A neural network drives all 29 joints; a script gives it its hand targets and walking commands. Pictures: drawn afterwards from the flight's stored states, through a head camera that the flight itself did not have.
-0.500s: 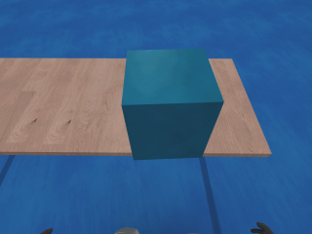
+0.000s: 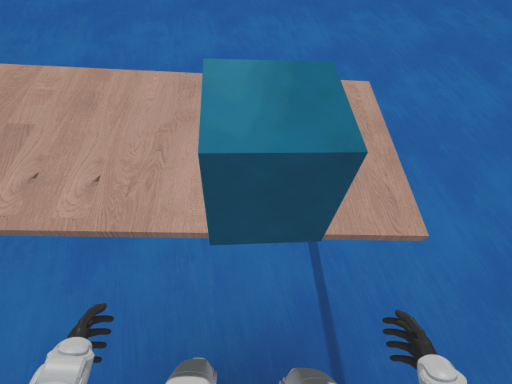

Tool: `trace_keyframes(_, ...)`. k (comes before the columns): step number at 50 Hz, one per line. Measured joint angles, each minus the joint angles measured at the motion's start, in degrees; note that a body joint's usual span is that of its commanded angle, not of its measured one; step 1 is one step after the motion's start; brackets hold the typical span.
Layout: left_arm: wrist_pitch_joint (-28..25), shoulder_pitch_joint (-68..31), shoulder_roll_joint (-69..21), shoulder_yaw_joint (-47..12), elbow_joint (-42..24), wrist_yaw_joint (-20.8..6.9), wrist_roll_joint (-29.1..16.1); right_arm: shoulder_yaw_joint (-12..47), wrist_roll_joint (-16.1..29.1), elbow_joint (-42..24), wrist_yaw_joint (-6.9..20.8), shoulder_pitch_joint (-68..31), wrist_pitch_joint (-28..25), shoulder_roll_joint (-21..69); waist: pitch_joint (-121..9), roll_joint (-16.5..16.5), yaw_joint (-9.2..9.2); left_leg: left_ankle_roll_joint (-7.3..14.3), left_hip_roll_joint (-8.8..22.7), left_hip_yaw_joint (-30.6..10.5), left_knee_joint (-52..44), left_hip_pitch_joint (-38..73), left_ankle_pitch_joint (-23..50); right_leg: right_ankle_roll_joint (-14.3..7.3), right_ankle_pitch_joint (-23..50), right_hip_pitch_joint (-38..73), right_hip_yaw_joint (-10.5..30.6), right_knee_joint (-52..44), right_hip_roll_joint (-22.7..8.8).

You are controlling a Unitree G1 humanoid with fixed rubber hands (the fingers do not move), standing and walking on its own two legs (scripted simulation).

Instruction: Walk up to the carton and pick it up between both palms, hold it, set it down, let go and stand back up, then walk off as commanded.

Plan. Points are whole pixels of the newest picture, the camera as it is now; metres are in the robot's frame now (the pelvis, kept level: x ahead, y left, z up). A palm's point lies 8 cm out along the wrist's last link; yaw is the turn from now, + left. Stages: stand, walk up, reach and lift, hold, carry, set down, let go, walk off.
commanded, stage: reach and lift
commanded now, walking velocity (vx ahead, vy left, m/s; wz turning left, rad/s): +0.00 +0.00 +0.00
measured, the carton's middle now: (267, 158) +0.45 +0.00 +0.06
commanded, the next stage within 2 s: none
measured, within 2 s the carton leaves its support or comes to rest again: neither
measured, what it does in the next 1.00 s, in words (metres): stands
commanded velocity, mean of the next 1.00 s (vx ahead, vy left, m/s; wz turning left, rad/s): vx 0.00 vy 0.00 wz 0.00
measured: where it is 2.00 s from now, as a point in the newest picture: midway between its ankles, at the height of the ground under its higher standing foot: outside the picture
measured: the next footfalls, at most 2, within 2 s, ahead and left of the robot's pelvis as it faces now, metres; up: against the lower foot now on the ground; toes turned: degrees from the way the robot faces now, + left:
none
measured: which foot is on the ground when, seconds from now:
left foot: down 0.00-1.00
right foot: down 0.00-1.00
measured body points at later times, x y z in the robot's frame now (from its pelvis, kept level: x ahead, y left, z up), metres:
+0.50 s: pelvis +0.02 +0.00 +0.02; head +0.01 +0.01 +0.47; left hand +0.20 +0.26 -0.04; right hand +0.18 -0.28 -0.05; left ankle +0.05 +0.13 -0.72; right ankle +0.02 -0.12 -0.72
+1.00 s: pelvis +0.04 +0.00 +0.03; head +0.02 +0.01 +0.48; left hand +0.21 +0.24 +0.00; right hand +0.20 -0.25 +0.00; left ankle +0.05 +0.13 -0.72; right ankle +0.02 -0.12 -0.72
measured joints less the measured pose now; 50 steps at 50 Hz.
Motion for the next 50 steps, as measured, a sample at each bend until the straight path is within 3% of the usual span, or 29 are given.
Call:
trace_keyframes(4,2.78,2.07,-3.37,0.33,-10.56,-0.04,2.01,2.09,2.69,-4.86,0.76,1.80,0.22,0.56,0.51,-0.14,0.06,-0.54,1.02,0.35,0.60,1.65,-1.10,-0.31,-0.11,1.87,0.04,-0.54,0.81)
trace_keyframes(7,3.14,5.06,-5.67,0.20,-14.20,-0.04,3.07,3.24,3.20,-7.99,1.05,4.86,0.47,-0.03,-0.79,-0.18,-0.23,-0.35,1.06,0.69,-1.51,4.13,-0.75,-0.12,0.50,4.30,0.24,-2.84,0.84)
trace_keyframes(17,3.07,12.19,-5.19,1.23,-16.99,1.34,1.18,1.90,2.96,-18.22,1.64,12.74,4.60,-1.77,-4.47,-0.35,-0.04,-0.46,0.28,2.36,-8.51,9.61,1.49,-0.33,1.53,7.91,1.55,-6.87,0.07)
trace_keyframes(28,-2.21,14.50,-5.24,0.47,-21.47,1.61,-2.21,2.05,3.90,-27.99,1.81,17.56,5.52,1.21,-5.29,0.32,0.59,-0.41,-0.09,2.94,-15.57,12.77,5.02,-0.32,4.51,10.28,1.90,-12.62,-0.18)
trace_keyframes(50,-10.34,23.41,-9.29,-0.39,-34.16,4.35,-4.95,3.49,10.49,-44.90,0.79,25.12,5.79,2.08,-7.47,0.27,1.14,-0.04,-0.57,3.35,-23.27,16.26,7.81,0.12,7.68,13.78,2.27,-20.69,-0.45)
